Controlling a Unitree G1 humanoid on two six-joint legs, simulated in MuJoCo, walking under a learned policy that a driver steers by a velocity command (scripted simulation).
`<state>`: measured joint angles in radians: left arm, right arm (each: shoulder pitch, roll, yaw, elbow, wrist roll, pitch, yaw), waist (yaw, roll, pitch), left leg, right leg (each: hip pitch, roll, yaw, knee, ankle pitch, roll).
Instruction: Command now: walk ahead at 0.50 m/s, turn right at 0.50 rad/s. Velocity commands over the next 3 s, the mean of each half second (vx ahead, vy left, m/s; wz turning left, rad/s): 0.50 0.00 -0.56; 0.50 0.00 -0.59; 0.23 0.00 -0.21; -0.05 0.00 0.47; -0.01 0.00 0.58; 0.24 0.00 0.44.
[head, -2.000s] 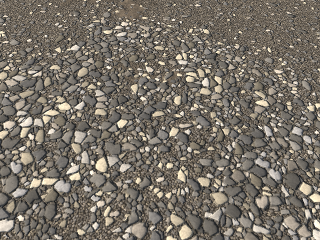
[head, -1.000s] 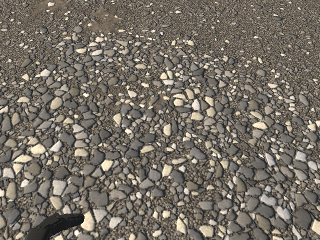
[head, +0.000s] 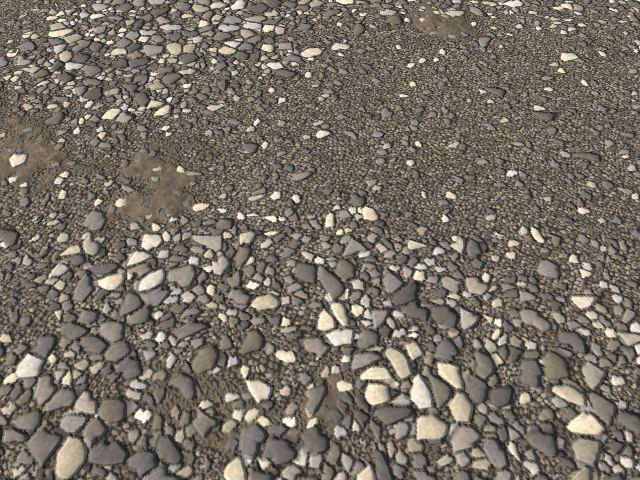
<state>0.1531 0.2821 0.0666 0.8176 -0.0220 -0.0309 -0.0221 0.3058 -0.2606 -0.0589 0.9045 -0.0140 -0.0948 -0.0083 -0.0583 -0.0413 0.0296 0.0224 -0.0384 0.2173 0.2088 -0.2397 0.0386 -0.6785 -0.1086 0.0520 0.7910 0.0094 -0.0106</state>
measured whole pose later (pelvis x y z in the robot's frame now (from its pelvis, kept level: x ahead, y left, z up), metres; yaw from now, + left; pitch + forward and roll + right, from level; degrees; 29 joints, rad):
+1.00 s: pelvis +0.54 -0.11 +0.00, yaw -36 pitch +1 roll +2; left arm 0.17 0.31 0.08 0.65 -0.02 -0.02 -0.01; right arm 0.31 -0.28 -0.07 0.84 0.00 -0.09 0.00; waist -0.07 -0.04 0.04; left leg -0.06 -0.02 0.15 0.26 -0.22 0.02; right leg -0.70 -0.10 0.06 0.91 -0.11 0.00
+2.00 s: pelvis +0.69 -0.26 +0.00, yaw -23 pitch +2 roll -3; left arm 0.03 0.31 0.09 0.82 -0.01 0.03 0.04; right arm 0.18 -0.31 -0.08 0.69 0.01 0.03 -0.04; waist -0.01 -0.01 0.06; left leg -0.31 -0.03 -0.09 0.45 -0.18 0.04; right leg -0.45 0.03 0.07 0.91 -0.40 0.08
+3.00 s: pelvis +0.77 -0.23 +0.00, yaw +8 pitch +1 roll -1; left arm 0.10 0.32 0.07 0.81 -0.01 -0.07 -0.04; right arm 0.38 -0.28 -0.05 0.71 0.01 -0.05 -0.01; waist -0.05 -0.04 0.01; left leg 0.01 -0.05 -0.08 0.24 -0.27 0.06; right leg -0.59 -0.06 0.03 0.62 0.01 0.05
